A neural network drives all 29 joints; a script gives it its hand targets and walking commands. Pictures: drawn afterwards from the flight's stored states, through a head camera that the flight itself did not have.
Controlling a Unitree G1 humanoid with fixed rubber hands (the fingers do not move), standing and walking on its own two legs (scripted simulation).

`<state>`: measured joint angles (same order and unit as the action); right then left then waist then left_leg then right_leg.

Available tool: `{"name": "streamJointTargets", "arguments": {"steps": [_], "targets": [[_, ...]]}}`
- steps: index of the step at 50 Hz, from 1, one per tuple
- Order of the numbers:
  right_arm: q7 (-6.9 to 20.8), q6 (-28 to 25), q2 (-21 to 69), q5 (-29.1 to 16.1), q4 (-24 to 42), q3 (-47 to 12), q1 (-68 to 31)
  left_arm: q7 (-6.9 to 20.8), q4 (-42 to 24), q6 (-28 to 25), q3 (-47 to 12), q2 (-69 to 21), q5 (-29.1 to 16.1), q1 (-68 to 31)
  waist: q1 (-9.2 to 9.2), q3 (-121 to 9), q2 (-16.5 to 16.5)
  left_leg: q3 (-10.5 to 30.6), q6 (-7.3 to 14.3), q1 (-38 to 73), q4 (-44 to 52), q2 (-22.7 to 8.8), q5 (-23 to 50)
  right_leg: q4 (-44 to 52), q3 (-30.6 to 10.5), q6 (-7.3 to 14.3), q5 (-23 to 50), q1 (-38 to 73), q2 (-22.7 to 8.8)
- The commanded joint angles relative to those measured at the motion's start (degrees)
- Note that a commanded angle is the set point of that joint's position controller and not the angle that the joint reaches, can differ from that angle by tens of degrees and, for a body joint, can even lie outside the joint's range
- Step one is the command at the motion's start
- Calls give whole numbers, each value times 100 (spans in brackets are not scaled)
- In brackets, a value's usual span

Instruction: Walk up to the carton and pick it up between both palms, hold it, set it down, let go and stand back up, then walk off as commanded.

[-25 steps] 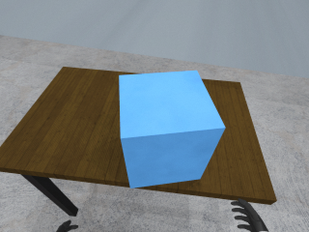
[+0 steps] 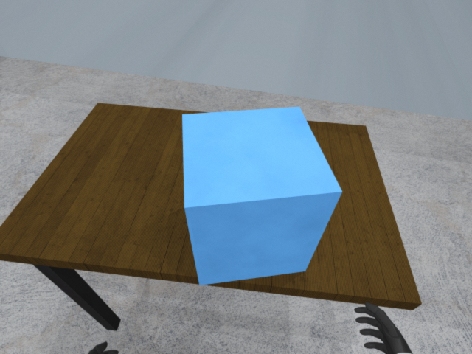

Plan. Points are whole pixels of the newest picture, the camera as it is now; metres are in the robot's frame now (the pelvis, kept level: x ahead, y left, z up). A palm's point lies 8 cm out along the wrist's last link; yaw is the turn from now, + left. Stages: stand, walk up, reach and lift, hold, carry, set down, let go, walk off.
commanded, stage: stand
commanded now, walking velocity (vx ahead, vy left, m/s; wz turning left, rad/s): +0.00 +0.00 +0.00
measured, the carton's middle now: (248, 198) +0.38 -0.02 +0.05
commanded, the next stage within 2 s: none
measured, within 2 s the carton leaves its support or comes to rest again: neither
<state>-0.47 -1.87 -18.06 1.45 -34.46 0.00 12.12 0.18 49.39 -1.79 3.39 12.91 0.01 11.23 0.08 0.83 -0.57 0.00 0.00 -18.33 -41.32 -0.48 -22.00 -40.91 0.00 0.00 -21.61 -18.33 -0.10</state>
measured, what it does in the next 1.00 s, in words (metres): stands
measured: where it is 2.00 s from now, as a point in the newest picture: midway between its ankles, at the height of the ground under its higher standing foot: outside the picture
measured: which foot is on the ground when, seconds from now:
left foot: down 0.00-1.00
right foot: down 0.00-1.00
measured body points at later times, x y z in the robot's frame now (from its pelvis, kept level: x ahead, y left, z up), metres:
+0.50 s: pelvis -0.01 +0.00 +0.00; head -0.02 +0.00 +0.45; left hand +0.09 +0.26 -0.12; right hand +0.15 -0.27 -0.08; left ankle +0.00 +0.12 -0.72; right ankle +0.00 -0.12 -0.72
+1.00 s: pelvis -0.02 +0.00 +0.00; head -0.03 +0.00 +0.45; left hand +0.08 +0.26 -0.13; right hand +0.13 -0.27 -0.08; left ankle +0.00 +0.12 -0.72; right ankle +0.00 -0.12 -0.72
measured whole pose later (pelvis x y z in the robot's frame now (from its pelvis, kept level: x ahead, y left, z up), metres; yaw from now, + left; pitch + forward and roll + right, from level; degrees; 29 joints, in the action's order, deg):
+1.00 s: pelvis -0.02 +0.00 +0.00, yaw +0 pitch -3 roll +0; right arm -0.5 -2.0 -18.4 1.4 -38.1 0.0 12.1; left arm 0.6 53.1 -1.8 3.4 13.1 0.0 11.2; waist 0.1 0.8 -0.6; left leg 0.0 0.0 -18.3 -41.3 -0.5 -20.2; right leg -40.9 0.0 0.0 -19.8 -18.3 -0.1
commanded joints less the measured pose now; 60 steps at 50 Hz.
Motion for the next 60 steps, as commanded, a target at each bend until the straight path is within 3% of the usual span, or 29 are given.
{"name": "streamJointTargets", "arguments": {"steps": [1, 3, 4, 8, 9, 11, 12, 18, 20, 22, 26, 28, 29, 31, 33, 34, 38, 39, 43, 45, 46, 47, 50, 51, 52, 54, 56, 58, 60], "targets": [[-93, -244, -1323, 0, -132, 454, -286, -28, -552, -139, 300, 1703, 109, -648, 3, -42, -214, 755, 477, 198, 1073, -598, 1351, 684, -641, 503, 1339, -64, -463], [-88, -243, -1289, -53, -255, 429, -280, -19, -410, -142, 300, 1738, 117, -545, -85, -306, 5, 678, 450, 279, 960, -564, 1735, 726, -615, 469, 1615, 216, -443], [-106, -250, -1239, -43, -228, 402, -354, -40, -452, -156, 279, 1645, 77, -563, -106, -296, -119, 665, 472, 332, 949, -572, 1924, 667, -606, 521, 1709, 125, -461], [-115, -282, -1359, 0, -249, 467, -316, -2, -424, -177, 249, 1598, 60, -492, -106, -231, 32, 697, 424, 271, 975, -607, 1831, 640, -643, 459, 1841, 145, -472], [-103, -256, -1220, -12, -235, 439, -378, -26, -414, -153, 251, 1637, 135, -625, -15, -190, -113, 542, 378, 313, 911, -535, 1714, 720, -690, 482, 1823, 61, -530], [-114, -267, -1361, -26, -356, 425, -250, -20, -417, -156, 241, 1625, 58, -539, -113, -142, 219, 757, 447, 238, 1017, -658, 1658, 755, -661, 488, 1786, 200, -472], [-97, -251, -1331, -22, -313, 444, -368, -24, -337, -146, 230, 1584, 37, -576, -76, -115, -146, 564, 398, 349, 993, -560, 1706, 755, -746, 484, 1756, 42, -535], [-109, -240, -1229, -20, -350, 443, -332, -15, -348, -152, 272, 1701, 93, -656, -88, -147, 202, 585, 417, 245, 1065, -503, 1285, 849, -678, 471, 1368, 79, -527], [-123, -258, -1216, -40, -396, 386, -261, -17, -371, -113, 252, 1694, 110, -656, -17, 53, 85, 662, 453, 156, 1070, -528, 1262, 922, -761, 489, 1259, -29, -503], [-116, -242, -1340, 2, -345, 409, -390, 1, -358, -141, 242, 1598, 64, -586, -95, -187, -125, 622, 438, 280, 1061, -612, 1340, 857, -763, 488, 1254, -1, -500], [-101, -254, -1210, -18, -412, 394, -372, -11, -341, -179, 237, 1529, 106, -696, -86, -221, 168, 632, 447, 344, 1127, -575, 1301, 967, -799, 488, 1288, 65, -501], [-84, -283, -1281, 14, -396, 406, -516, 11, -289, -167, 281, 1669, 49, -609, -90, 35, -128, 643, 429, 234, 1168, -570, 1332, 955, -759, 486, 1204, -56, -466], [-78, -264, -1238, -31, -363, 458, -405, 9, -286, -163, 251, 1620, 83, -643, -6, -78, -137, 685, 438, 253, 1174, -592, 1300, 961, -790, 484, 1362, 65, -507], [-88, -256, -1302, -15, -517, 425, -370, -17, -278, -136, 247, 1653, 129, -643, -86, -63, 86, 685, 422, 167, 1165, -606, 1196, 978, -823, 499, 1263, 165, -532], [-96, -232, -1324, -24, -388, 434, -515, -7, -248, -122, 246, 1632, 103, -658, -8, 121, -262, 648, 402, 227, 1212, -593, 1236, 1016, -807, 490, 1239, -75, -523], [-77, -226, -1249, -57, -417, 413, -410, -19, -227, -152, 315, 1684, 62, -619, -71, -216, 2, 669, 450, 292, 1152, -589, 1226, 922, -692, 495, 1248, 110, -487], [-57, -254, -1325, -54, -476, 406, -470, 2, -184, -155, 249, 1760, 79, -635, -31, -23, 35, 661, 414, 291, 1143, -590, 1238, 1013, -794, 482, 1393, 17, -528], [-74, -245, -1180, -68, -504, 365, -397, 6, -200, -138, 273, 1724, 97, -755, 86, 132, 35, 634, 386, 182, 1138, -532, 1300, 1087, -778, 472, 1347, -1, -516], [-98, -247, -1256, -48, -510, 395, -439, 19, -177, -165, 222, 1580, 44, -648, -128, -57, -56, 871, 434, 158, 1360, -675, 1054, 965, -695, 482, 1036, 65, -460], [-100, -254, -1268, 15, -585, 365, -428, 15, -164, -158, 235, 1576, 28, -658, -100, 140, 37, 902, 489, 67, 1362, -689, 981, 1019, -682, 442, 944, -17, -449], [-74, -242, -1364, 4, -549, 396, -462, 14, -170, -143, 215, 1617, 82, -685, -57, 131, -150, 750, 395, 80, 1467, -677, 923, 977, -743, 447, 1021, 5, -459], [-73, -256, -1255, -36, -548, 367, -489, 15, -121, -142, 266, 1726, 62, -652, -184, 140, -56, 844, 439, -76, 1448, -624, 945, 975, -687, 465, 1109, 141, -431], [-78, -253, -1280, -38, -593, 342, -397, 17, -82, -127, 242, 1652, 63, -585, -28, 143, -112, 692, 368, 162, 1236, -588, 1011, 1080, -876, 474, 1041, -39, -488], [-60, -242, -1379, -63, -654, 388, -416, -10, -89, -104, 273, 1825, 127, -744, 11, 247, 187, 603, 336, 115, 1242, -543, 1001, 1239, -911, 499, 955, -150, -569], [-55, -224, -1275, -40, -632, 368, -415, 2, -101, -121, 283, 1745, 89, -664, 35, 129, -98, 614, 350, 216, 1298, -535, 761, 1231, -781, 446, 777, -136, -464], [-50, -222, -1299, -39, -656, 399, -416, 11, -42, -161, 223, 1693, 77, -575, -50, 201, -107, 629, 350, 111, 1300, -509, 589, 1252, -899, 455, 656, -79, -506], [-49, -239, -1197, -63, -678, 380, -378, 36, 35, -143, 261, 1762, 64, -759, -12, 406, 351, 668, 357, 120, 1504, -506, 655, 1426, -954, 432, 575, -196, -567], [-63, -262, -1281, -4, -699, 380, -461, 24, -45, -99, 248, 1647, 98, -846, 18, 176, -52, 789, 410, 185, 1560, -642, 744, 1196, -772, 452, 837, -104, -496], [-48, -243, -1308, -54, -689, 371, -572, 25, 22, -126, 239, 1648, 60, -623, -149, 233, -166, 849, 440, 121, 1556, -699, 881, 1131, -757, 445, 965, 39, -449]]}}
